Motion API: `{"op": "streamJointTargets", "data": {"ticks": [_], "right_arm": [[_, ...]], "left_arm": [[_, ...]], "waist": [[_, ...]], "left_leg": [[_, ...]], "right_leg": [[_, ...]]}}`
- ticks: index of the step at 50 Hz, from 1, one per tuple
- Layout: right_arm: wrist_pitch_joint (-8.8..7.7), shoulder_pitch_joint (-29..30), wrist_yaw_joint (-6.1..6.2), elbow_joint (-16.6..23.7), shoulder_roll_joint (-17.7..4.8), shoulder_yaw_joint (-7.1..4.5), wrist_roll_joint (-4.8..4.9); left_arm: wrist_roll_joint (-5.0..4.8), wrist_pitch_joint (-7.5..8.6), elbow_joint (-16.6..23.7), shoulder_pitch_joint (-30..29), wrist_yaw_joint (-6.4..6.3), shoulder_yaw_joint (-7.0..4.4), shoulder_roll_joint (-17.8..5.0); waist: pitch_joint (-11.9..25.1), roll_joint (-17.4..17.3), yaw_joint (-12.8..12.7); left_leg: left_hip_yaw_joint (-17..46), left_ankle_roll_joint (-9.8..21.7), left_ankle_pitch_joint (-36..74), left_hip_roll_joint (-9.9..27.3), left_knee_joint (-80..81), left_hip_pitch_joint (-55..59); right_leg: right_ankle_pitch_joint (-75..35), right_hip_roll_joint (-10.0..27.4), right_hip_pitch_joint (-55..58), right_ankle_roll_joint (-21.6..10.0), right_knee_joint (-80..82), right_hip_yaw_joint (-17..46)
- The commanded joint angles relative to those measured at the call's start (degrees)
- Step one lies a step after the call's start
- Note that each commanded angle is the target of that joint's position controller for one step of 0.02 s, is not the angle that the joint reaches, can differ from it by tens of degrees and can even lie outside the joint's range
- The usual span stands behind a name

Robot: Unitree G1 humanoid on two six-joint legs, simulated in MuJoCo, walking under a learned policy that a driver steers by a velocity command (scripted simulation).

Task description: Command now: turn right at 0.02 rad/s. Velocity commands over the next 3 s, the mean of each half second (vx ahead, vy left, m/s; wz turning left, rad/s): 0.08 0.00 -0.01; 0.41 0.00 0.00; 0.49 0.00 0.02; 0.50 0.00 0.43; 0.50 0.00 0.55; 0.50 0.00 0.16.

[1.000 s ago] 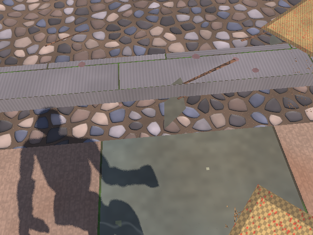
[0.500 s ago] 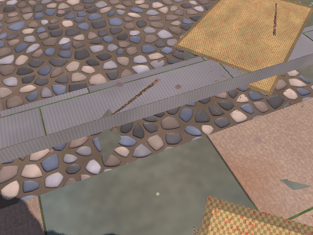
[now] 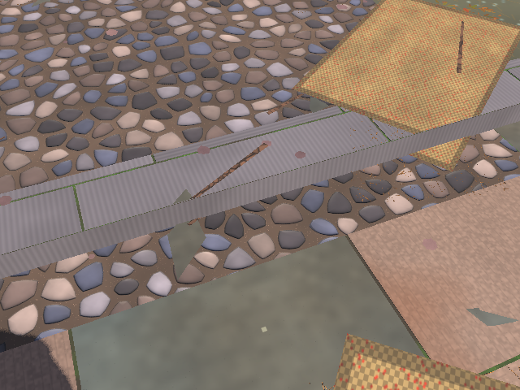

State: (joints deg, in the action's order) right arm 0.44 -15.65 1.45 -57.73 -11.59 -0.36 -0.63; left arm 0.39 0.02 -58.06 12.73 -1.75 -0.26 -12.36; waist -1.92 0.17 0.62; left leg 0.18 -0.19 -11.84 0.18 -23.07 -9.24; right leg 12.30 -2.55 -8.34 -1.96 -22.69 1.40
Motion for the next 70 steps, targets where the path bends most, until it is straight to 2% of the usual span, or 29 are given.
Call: {"op": "streamJointTargets", "data": {"ticks": [1, 14, 17, 19, 21, 23, 25, 26, 28, 30, 31, 32, 33, 35, 37, 40, 44, 46, 48, 50, 51, 52, 53, 54, 55, 56, 58, 62, 70], "right_arm": [[-0.47, -1.7, 0.24, 0.2, -5.3, -0.88, -0.05], [-0.42, -3.0, 0.41, -4.1, -3.6, -0.24, -0.02], [0.12, -3.7, 0.26, -4.1, -5.1, -0.97, -0.21], [0.45, -3.4, -0.11, -3.2, -4.7, -1.16, -0.47], [0.02, -3.0, -0.32, -2.4, -3.3, -1.1, -0.58], [-0.84, -1.1, -0.76, -1.1, -2.8, -1.22, -0.71], [-1.79, 0.7, -1.41, 0.4, -1.3, -0.99, -1.01], [-2.28, 1.1, -1.52, 0.9, -1.9, -1.11, -1.2], [-3.2, -2.5, -1.84, 0.3, -1.2, -1.17, -0.87], [-4.01, -14.2, -1.45, -3.8, -1.1, -1.62, -0.39], [-4.56, -21.1, -0.7, -5.3, -5.7, -2.79, -0.84], [-4.42, -25.3, -0.8, -6.6, -10.5, -4.17, -0.55], [-4.24, -21.2, -0.7, -5.7, -8.3, -3.76, -0.84], [-5.24, -13.9, -1.02, -2.9, -5.7, -3.02, -0.81], [-6.07, -12.7, -0.88, -2.6, -3.6, -2.28, -0.44], [-6.59, -17.1, -0.74, -4.5, -2.5, -1.56, -0.34], [-6.61, -17.9, -0.47, -4.8, -3.1, -1.11, -0.53], [-6.7, -17.9, -0.32, -5.1, -4.4, -1.24, -0.54], [-6.92, -16.5, -0.23, -5.1, -5.5, -1.42, -0.36], [-6.76, -15.0, 0.0, -5.0, -7.0, -1.84, -0.27], [-6.58, -14.0, -0.09, -4.7, -7.3, -1.92, -0.05], [-6.42, -15.0, -0.42, -3.3, -4.8, -1.34, 0.0], [-6.02, -22.5, -1.06, -3.0, 2.0, -0.52, 1.71], [-5.74, -16.7, -0.98, -2.5, -4.4, -2.09, 0.39], [-5.92, -10.2, -1.24, -0.1, -4.9, -2.43, -0.03], [-6.12, -7.7, -1.39, 0.4, -4.1, -2.44, -0.28], [-4.83, -8.7, -2.02, 0.0, -2.2, -2.46, -1.48], [-2.85, -4.4, -2.87, 1.8, -1.2, -2.64, -1.76], [-3.02, 16.0, -3.38, 8.4, -1.1, -1.75, -0.49]], "left_arm": [[0.0, 0.36, 0.0, 1.5, -0.21, -0.98, -5.1], [0.07, 0.21, -5.2, 5.2, -0.44, -0.26, -3.3], [0.28, -0.24, -5.2, 6.7, -0.3, -0.96, -4.7], [0.62, -0.5, -4.5, 7.1, 0.06, -1.15, -4.1], [0.63, -0.02, -4.1, 8.1, 0.16, -1.24, -3.2], [0.54, 0.57, -4.3, 10.6, 0.24, -2.0, -4.6], [0.52, 0.85, -5.1, 12.5, 0.23, -3.4, -7.6], [0.42, 0.98, -4.8, 11.7, 0.32, -3.68, -7.5], [0.28, 1.26, -3.6, 7.6, 0.51, -3.87, -6.9], [0.06, 1.7, -1.3, 1.5, 0.57, -3.9, -5.5], [-0.19, 2.49, 0.9, -1.1, 0.95, -2.91, -1.6], [0.79, 3.18, 3.1, -2.7, 1.51, -2.64, -1.0], [2.29, 3.54, 3.4, -3.6, 2.09, -3.27, -4.1], [1.75, 4.34, 2.1, -1.8, 3.27, -3.03, -2.2], [2.0, 4.07, 1.6, -1.4, 3.96, -3.27, -2.4], [1.95, 3.3, 3.7, -5.8, 3.99, -2.96, -1.3], [1.06, 3.0, 8.6, -16.7, 4.05, -1.65, 0.3], [0.66, 2.87, 9.8, -18.3, 3.89, -1.49, -0.3], [0.62, 2.94, 9.6, -15.1, 3.18, -2.1, -2.2], [0.46, 3.59, 5.9, -2.6, 2.22, -3.52, -4.9], [0.88, 4.07, 3.1, 6.0, 1.65, -4.41, -6.4], [2.4, 4.39, 1.7, 14.4, 1.13, -5.66, -10.9], [3.06, 4.1, 2.0, 14.7, 1.63, -6.26, -14.3], [0.61, 3.63, 2.2, 10.1, 2.14, -6.03, -11.5], [0.05, 3.95, 3.3, 3.5, 2.25, -4.95, -8.0], [0.3, 4.62, 3.4, 0.9, 2.47, -4.21, -5.1], [0.46, 5.56, 1.7, 1.9, 2.05, -2.99, -1.5], [0.25, 6.83, -0.6, 7.6, 1.65, -2.85, -3.4], [0.18, 6.55, -2.5, 16.6, 1.36, -1.96, -3.7]], "waist": [[-1.2, -1.2, -0.2], [-2.4, -0.6, -0.3], [-2.5, -0.7, -0.5], [-6.6, -0.6, -0.7], [-6.6, 0.3, -1.1], [-3.9, 2.8, -2.3], [-3.6, 9.2, -2.7], [-4.8, 8.9, -2.4], [-6.3, 7.2, 0.9], [-6.8, 2.7, 6.3], [-5.0, -9.3, 8.6], [-5.9, -15.9, 8.5], [-8.8, -8.2, 5.5], [-8.3, -3.4, 1.5], [-6.1, -3.2, 0.3], [-5.2, -4.9, 0.7], [-6.5, -6.1, 2.4], [-6.4, -7.4, 2.2], [-4.4, -7.3, -0.1], [2.4, -6.5, -5.6], [6.7, -5.7, -9.3], [13.0, -0.1, -11.2], [19.0, 11.6, -6.2], [14.0, 3.2, -6.1], [4.9, 2.2, -3.9], [1.2, 0.0, -2.5], [-0.2, 1.0, 0.9], [-1.9, 2.2, 2.0], [-4.3, 3.0, -3.1]], "left_leg": [[5.2, 1.9, 3.4, 4.8, 4.5, -1.1], [5.8, 2.4, -0.6, 4.6, 5.3, -2.6], [5.3, 4.0, -21.1, 2.1, 3.8, -5.1], [6.8, 5.5, -29.7, 2.2, 2.9, -9.3], [7.7, 5.8, -26.4, 2.4, 0.8, -10.8], [5.2, 5.0, -20.3, 0.4, -3.5, -13.3], [-2.2, 3.8, -11.3, -2.4, -13.1, -15.5], [-2.3, 3.9, -10.3, -0.9, -15.2, -14.4], [-2.7, 4.9, -11.8, -0.6, -10.1, -7.2], [-0.8, 6.1, -10.3, -1.3, 0.7, 10.9], [17.4, 8.4, -22.4, 10.0, 10.9, 18.8], [35.0, 12.1, -32.1, 20.3, 18.2, 20.2], [35.1, 13.6, -30.9, 21.4, 17.4, 14.9], [25.5, 11.9, -19.3, 16.8, 17.9, 11.1], [16.7, 10.0, -5.6, 12.5, 17.9, 11.5], [9.7, 10.2, 16.8, 10.8, 14.9, 12.7], [5.0, 10.1, 26.7, 9.0, 14.8, 8.7], [4.2, 9.9, 31.1, 9.8, 14.6, 8.4], [3.0, 9.2, 44.5, 11.0, 10.0, 10.0], [1.3, 7.7, 55.6, 10.7, -4.4, 12.0], [0.1, 6.9, 49.5, 9.2, -15.7, 7.3], [-1.5, 6.6, 27.5, 6.2, -32.7, -3.4], [-1.5, 4.8, -19.0, -4.3, -54.7, -21.9], [3.9, 6.1, -13.9, -1.5, -57.3, -26.7], [3.2, 6.4, -7.4, 1.4, -54.3, -27.9], [2.9, 6.5, -4.3, 3.1, -51.2, -25.5], [2.8, 5.5, -3.3, 4.9, -46.5, -19.7], [0.2, 3.7, -0.3, 5.7, -40.0, -22.7], [-5.2, 2.2, 13.4, 3.6, -16.7, -26.2]], "right_leg": [[-3.4, 6.0, -1.8, -1.6, 4.8, 6.0], [-0.5, 5.9, -3.5, -1.0, 5.1, 5.6], [20.1, 3.6, -6.1, -2.6, 3.6, 5.0], [29.3, 3.9, -10.2, -4.3, 3.1, 6.8], [27.7, 5.3, -9.1, -5.2, 3.3, 9.6], [27.8, 8.2, -3.8, -6.9, 6.7, 14.7], [32.8, 15.2, -0.7, -10.3, 13.7, 23.5], [32.6, 17.1, -3.8, -11.1, 15.1, 25.0], [29.9, 15.3, -10.4, -10.1, 13.3, 20.9], [24.8, 8.6, -23.1, -7.0, 3.2, 12.0], [19.4, 1.9, -31.8, -4.2, -13.2, 3.1], [16.7, -0.9, -39.8, -3.4, -26.1, -3.6], [13.3, 3.0, -40.3, -4.0, -33.3, -1.0], [5.4, 5.6, -37.4, -3.5, -36.6, -0.2], [0.8, 6.2, -35.5, -2.3, -36.7, -1.9], [-1.7, 5.3, -36.6, -0.9, -34.9, -4.9], [-5.8, 3.3, -30.6, -0.6, -20.4, -8.4], [-6.7, 2.1, -25.0, -2.0, -14.5, -9.5], [-6.3, 0.3, -17.9, -4.2, -11.7, -9.7], [-5.7, -2.2, -5.0, -6.5, -8.6, -9.3], [-6.8, -0.7, 6.4, -7.6, -5.5, -7.7], [4.7, 12.0, 18.9, -9.8, -4.5, 6.5], [7.4, 28.0, 29.9, -18.8, 2.9, 37.0], [15.5, 24.7, 23.1, -17.8, 8.5, 38.9], [14.2, 22.7, 13.6, -15.6, 10.3, 28.8], [6.0, 20.1, 6.4, -14.1, 12.1, 22.6], [-4.2, 15.8, -1.1, -11.3, 13.4, 13.5], [-13.0, 13.5, -2.0, -10.7, 15.3, 6.6], [-26.2, 11.1, 5.3, -7.5, 15.6, 0.9]]}}
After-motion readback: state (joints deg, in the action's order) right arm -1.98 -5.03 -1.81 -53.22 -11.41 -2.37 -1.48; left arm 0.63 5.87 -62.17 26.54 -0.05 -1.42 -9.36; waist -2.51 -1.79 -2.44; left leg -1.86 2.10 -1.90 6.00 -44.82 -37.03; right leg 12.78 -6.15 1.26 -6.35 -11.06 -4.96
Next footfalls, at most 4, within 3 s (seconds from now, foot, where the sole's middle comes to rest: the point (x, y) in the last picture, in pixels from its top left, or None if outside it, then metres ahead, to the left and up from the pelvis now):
1.04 right None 0.41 -0.05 -0.78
1.58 left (232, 323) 0.72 0.10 -0.78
2.12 right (265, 234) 1.03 0.00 -0.78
2.64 left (155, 180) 1.18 0.36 -0.68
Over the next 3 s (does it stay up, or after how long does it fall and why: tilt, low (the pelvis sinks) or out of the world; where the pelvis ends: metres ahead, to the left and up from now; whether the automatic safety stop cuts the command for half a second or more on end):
stays up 1.23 0.35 0.10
